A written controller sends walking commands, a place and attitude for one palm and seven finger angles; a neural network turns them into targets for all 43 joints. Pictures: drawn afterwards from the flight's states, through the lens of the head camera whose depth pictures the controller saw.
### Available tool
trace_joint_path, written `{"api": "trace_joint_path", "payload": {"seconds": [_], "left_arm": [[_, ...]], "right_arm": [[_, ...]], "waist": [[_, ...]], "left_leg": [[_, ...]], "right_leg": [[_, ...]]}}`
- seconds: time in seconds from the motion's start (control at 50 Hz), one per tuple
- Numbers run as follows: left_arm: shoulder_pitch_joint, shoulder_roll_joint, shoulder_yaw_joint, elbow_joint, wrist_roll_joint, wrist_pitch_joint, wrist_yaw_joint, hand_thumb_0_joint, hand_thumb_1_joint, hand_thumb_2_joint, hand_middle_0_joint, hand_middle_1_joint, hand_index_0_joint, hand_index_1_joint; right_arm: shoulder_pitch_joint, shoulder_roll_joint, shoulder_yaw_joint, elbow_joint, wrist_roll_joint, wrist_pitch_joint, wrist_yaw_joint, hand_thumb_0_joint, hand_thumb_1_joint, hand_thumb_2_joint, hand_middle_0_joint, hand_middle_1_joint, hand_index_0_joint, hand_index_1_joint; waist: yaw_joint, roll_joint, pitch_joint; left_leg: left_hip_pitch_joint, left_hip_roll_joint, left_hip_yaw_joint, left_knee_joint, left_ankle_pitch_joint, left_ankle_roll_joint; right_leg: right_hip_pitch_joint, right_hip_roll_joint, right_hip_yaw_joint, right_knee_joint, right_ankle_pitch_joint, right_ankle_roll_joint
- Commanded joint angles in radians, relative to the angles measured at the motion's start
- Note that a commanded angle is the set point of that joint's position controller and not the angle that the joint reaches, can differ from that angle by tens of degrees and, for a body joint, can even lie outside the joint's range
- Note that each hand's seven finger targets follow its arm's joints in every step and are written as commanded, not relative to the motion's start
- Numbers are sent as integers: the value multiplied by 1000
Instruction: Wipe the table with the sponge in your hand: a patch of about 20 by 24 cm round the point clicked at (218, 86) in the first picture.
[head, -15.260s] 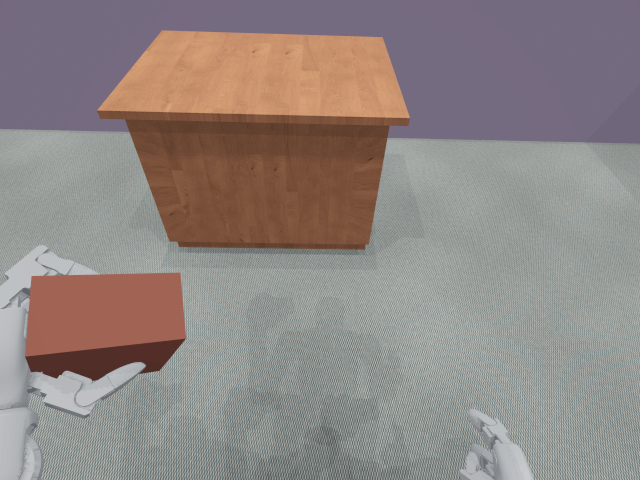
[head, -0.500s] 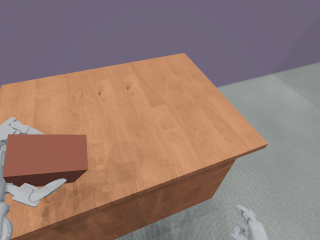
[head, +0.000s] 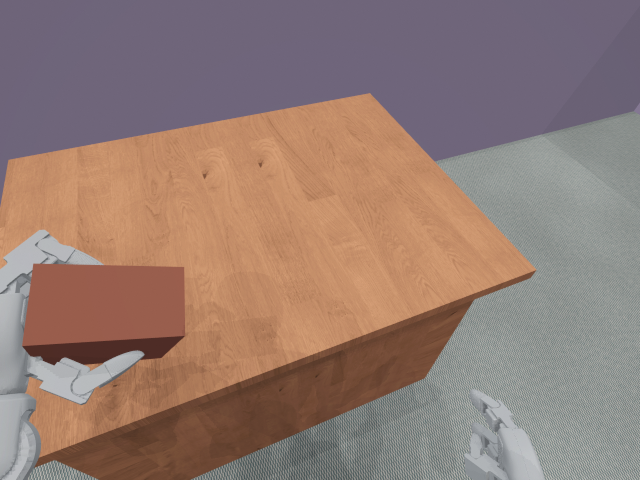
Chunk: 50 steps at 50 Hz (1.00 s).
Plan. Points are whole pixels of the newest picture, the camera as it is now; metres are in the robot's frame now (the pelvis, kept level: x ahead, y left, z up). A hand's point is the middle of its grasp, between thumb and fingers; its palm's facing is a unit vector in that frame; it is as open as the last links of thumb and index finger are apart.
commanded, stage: come to a stop and stand still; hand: left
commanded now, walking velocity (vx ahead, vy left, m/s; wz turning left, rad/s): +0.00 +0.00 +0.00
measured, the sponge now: (130, 319) +0.23 +0.21 +0.14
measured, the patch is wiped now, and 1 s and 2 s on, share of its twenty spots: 0.00 0.00 0.00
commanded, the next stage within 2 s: look again from close up in 0.72 s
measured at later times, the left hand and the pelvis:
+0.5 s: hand (38, 321) +0.21 +0.28 +0.15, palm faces +0.38 -0.85 -0.36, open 10.5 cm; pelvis +0.00 +0.03 +0.00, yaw +1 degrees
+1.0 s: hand (47, 318) +0.22 +0.27 +0.15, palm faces +0.37 -0.85 -0.37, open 10.5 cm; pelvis +0.01 +0.02 +0.00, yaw +1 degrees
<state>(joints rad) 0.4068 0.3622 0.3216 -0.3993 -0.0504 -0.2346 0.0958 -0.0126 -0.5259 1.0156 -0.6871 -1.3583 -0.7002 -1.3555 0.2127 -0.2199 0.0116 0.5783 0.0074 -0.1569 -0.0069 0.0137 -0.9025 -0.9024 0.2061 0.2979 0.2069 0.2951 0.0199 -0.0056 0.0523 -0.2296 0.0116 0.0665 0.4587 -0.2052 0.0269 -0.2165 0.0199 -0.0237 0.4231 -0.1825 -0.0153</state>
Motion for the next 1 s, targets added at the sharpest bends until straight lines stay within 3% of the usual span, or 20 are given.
{"api": "trace_joint_path", "payload": {"seconds": [0.0,0.02,0.04,0.06,0.12,0.2,0.24,0.34,0.42,0.44,0.52,0.62,0.64,0.72,0.76,0.82,0.84,0.92,0.94,0.98], "left_arm": [[-90,247,191,-224,-12,-86,21,0,100,1300,-1200,-1600,-1200,-1600],[-127,286,226,-261,-8,-91,25,0,100,1300,-1200,-1600,-1200,-1600],[-145,242,190,-246,-11,-100,20,0,100,1300,-1200,-1600,-1200,-1600],[-162,236,183,-259,-8,-105,18,0,100,1300,-1200,-1600,-1200,-1600],[-173,218,161,-267,2,-112,17,0,100,1300,-1200,-1600,-1200,-1600],[-134,160,107,-241,10,-108,14,0,100,1300,-1200,-1600,-1200,-1600],[-131,142,88,-228,13,-103,14,0,100,1300,-1200,-1600,-1200,-1600],[-131,153,108,-215,18,-95,14,0,100,1300,-1200,-1600,-1200,-1600],[-127,195,154,-264,17,-91,18,0,100,1300,-1200,-1600,-1200,-1600],[-123,167,129,-250,11,-92,12,0,100,1300,-1200,-1600,-1200,-1600],[-111,185,144,-302,13,-87,17,0,100,1300,-1200,-1600,-1200,-1600],[-70,177,142,-277,6,-70,19,0,100,1300,-1200,-1600,-1200,-1600],[-67,148,115,-258,2,-70,15,0,100,1300,-1200,-1600,-1200,-1600],[-96,183,136,-299,7,-65,23,0,100,1300,-1200,-1600,-1200,-1600],[-83,162,118,-289,3,-66,20,0,100,1300,-1200,-1600,-1200,-1600],[-72,188,146,-288,7,-61,27,0,100,1300,-1200,-1600,-1200,-1600],[-62,157,120,-267,2,-62,22,0,100,1300,-1200,-1600,-1200,-1600],[-50,184,148,-274,2,-54,27,0,100,1300,-1200,-1600,-1200,-1600],[-50,151,117,-256,-2,-56,20,0,100,1300,-1200,-1600,-1200,-1600],[-51,160,124,-257,-1,-54,22,0,100,1300,-1200,-1600,-1200,-1600]], "right_arm": [[-86,-102,-40,-166,1,-67,-31,0,-900,-900,200,300,200,300],[-102,-103,-37,-161,5,-69,-37,0,-900,-900,200,300,200,300],[-88,-100,-35,-161,1,-73,-40,0,-900,-900,200,300,200,300],[-84,-100,-36,-161,1,-82,-40,0,-900,-900,200,300,200,300],[-89,-93,-28,-153,3,-105,-38,0,-900,-900,200,300,200,300],[-59,-104,-37,-137,-1,-119,-26,0,-900,-900,200,300,200,300],[-63,-106,-31,-128,-4,-117,-21,0,-900,-900,200,300,200,300],[-70,-102,-31,-128,-7,-97,-20,0,-900,-900,200,300,200,300],[-88,-96,-33,-142,-3,-87,-25,0,-900,-900,200,300,200,300],[-82,-98,-29,-144,-8,-81,-25,0,-900,-900,200,300,200,300],[-95,-97,-35,-149,-2,-80,-28,0,-900,-900,200,300,200,300],[-98,-100,-37,-150,-1,-69,-31,0,-900,-900,200,300,200,300],[-86,-105,-35,-145,-7,-61,-31,0,-900,-900,200,300,200,300],[-106,-105,-39,-151,2,-59,-36,0,-900,-900,200,300,200,300],[-95,-106,-42,-154,0,-56,-36,0,-900,-900,200,300,200,300],[-107,-103,-40,-154,1,-53,-40,0,-900,-900,200,300,200,300],[-96,-106,-37,-151,-4,-48,-39,0,-900,-900,200,300,200,300],[-107,-106,-42,-152,2,-51,-41,0,-900,-900,200,300,200,300],[-97,-108,-38,-149,-4,-46,-40,0,-900,-900,200,300,200,300],[-94,-108,-44,-153,-1,-47,-41,0,-900,-900,200,300,200,300]], "waist": [[13,0,-92],[11,51,-92],[5,77,-98],[7,123,-106],[12,155,-122],[15,90,-130],[11,88,-122],[8,75,-112],[8,95,-139],[8,78,-137],[7,117,-166],[6,75,-173],[5,67,-165],[4,105,-163],[6,107,-163],[6,90,-150],[6,66,-147],[4,67,-150],[3,62,-144],[3,65,-144]], "left_leg": [[-44,46,-134,-124,-146,10],[-33,50,-133,-132,-143,8],[-52,58,-147,-149,-168,12],[-59,63,-155,-164,-179,13],[-66,79,-160,-188,-186,13],[-72,81,-158,-180,-122,6],[-67,78,-158,-187,-92,-7],[-66,81,-157,-191,-76,-20],[-29,72,-142,-168,-14,-27],[-41,71,-148,-175,-16,-27],[11,68,-133,-150,72,-38],[37,65,-124,-125,121,-39],[21,62,-121,-129,112,-33],[34,66,-127,-137,106,-40],[17,71,-133,-148,82,-35],[3,68,-128,-146,36,-29],[-8,64,-127,-148,30,-23],[13,61,-126,-134,41,-24],[-1,59,-124,-142,23,-20],[-2,61,-125,-138,10,-17]], "right_leg": [[20,-82,126,-133,-157,-6],[20,-77,118,-124,-131,-7],[36,-76,99,-107,-132,-6],[60,-68,98,-85,-106,-7],[108,-59,72,-46,-40,-1],[136,-57,58,-34,19,4],[123,-49,45,-43,21,7],[113,-45,42,-51,35,8],[126,-49,49,-56,86,5],[130,-45,39,-59,78,8],[130,-50,47,-54,129,3],[123,-61,55,-74,167,3],[121,-58,48,-82,160,5],[114,-59,55,-72,149,3],[126,-57,48,-67,132,4],[122,-61,55,-80,121,4],[124,-57,49,-86,118,6],[110,-66,70,-97,129,2],[110,-61,59,-102,111,5],[110,-64,73,-102,110,2]]}}
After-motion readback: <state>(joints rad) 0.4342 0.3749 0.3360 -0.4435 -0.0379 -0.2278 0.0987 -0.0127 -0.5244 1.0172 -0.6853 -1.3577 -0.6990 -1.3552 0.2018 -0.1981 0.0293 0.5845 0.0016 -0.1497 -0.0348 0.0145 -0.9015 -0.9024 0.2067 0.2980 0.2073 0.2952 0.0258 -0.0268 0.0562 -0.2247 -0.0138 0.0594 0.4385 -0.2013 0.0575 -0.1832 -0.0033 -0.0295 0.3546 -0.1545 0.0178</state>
